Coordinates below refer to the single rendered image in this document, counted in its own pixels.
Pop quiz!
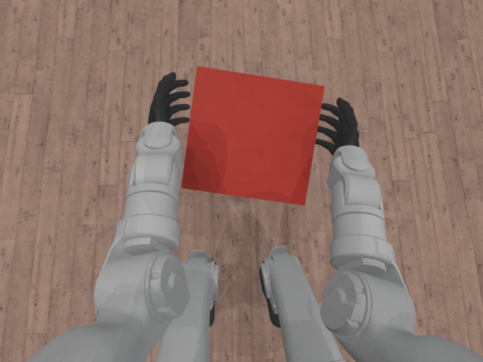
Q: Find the robot left upper arm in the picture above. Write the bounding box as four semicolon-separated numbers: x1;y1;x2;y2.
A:
26;251;189;362

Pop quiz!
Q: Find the robot right thigh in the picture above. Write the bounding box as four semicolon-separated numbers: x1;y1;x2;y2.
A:
260;253;346;362

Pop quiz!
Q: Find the robot left forearm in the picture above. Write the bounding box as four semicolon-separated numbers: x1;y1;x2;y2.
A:
94;121;182;311

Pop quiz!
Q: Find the robot right forearm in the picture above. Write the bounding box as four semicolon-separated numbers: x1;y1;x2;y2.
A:
326;146;409;294

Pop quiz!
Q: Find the left robot foot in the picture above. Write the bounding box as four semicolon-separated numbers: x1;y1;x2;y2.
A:
210;260;216;326

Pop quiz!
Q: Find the right robot hand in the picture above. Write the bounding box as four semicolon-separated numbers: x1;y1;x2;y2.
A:
315;97;359;156

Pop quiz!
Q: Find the left robot hand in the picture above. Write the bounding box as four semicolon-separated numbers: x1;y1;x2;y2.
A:
148;72;190;126

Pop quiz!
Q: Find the carton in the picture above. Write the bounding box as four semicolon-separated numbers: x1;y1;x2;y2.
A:
181;66;325;206

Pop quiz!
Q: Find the robot right upper arm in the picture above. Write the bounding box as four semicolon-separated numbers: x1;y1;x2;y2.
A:
320;269;483;362

